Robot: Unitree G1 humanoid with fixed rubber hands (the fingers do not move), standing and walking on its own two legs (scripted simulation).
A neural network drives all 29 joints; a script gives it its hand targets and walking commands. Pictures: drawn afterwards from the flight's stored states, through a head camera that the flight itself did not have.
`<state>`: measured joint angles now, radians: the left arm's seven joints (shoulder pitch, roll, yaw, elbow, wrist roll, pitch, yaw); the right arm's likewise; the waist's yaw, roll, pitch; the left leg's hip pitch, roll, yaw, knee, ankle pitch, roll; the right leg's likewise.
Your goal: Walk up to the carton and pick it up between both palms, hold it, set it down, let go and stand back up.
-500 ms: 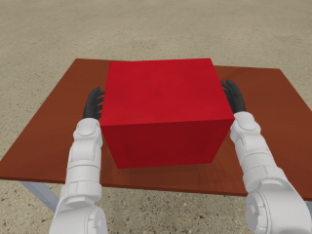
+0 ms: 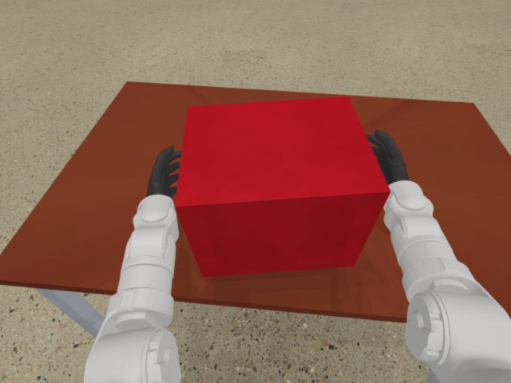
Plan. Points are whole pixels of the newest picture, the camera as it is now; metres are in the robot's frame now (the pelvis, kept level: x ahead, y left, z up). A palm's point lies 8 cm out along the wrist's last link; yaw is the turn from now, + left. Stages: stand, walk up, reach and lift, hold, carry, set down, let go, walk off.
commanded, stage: set down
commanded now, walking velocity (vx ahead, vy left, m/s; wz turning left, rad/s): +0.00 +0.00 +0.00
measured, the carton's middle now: (273, 189) +0.45 +0.02 +0.06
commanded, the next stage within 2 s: none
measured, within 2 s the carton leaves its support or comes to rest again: rests again in 1.56 s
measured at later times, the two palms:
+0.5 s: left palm (162, 199) +0.41 +0.21 +0.06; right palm (374, 175) +0.47 -0.16 +0.09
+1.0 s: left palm (173, 200) +0.42 +0.20 +0.04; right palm (378, 172) +0.48 -0.17 +0.09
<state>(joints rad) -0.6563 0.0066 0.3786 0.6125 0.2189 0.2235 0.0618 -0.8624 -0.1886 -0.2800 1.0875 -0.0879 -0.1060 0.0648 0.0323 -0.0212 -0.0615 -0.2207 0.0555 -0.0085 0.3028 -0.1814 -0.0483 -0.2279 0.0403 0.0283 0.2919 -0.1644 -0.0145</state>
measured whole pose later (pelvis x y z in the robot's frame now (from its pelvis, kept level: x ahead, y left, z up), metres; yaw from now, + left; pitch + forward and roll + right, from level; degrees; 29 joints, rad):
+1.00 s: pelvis +0.02 -0.01 +0.00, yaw +0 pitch +18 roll +0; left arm -0.75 0.01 0.45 0.89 0.18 -0.03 0.09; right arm -0.96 -0.23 -0.32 1.23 -0.16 -0.21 0.07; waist 0.07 -0.02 -0.16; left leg -0.44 0.07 0.05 0.30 -0.15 -0.04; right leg -0.44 0.04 0.03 0.29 -0.15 -0.03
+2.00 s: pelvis +0.01 +0.00 +0.00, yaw +0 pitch +19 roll +0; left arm -0.78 -0.02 0.51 0.90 0.26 -0.08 0.09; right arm -0.98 -0.24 -0.43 1.26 -0.25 -0.24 0.09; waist 0.08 -0.02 -0.15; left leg -0.46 0.07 0.06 0.30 -0.16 -0.04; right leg -0.47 0.04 0.03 0.29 -0.14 -0.02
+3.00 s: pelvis +0.00 +0.00 -0.01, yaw +0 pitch +28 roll +0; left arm -0.89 0.09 0.26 1.16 -0.05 -0.17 0.15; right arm -1.03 -0.33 -0.15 1.32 0.15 -0.19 0.11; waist 0.10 -0.02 -0.25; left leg -0.69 0.07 0.06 0.35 -0.14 -0.04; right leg -0.69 0.05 0.03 0.31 -0.12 -0.02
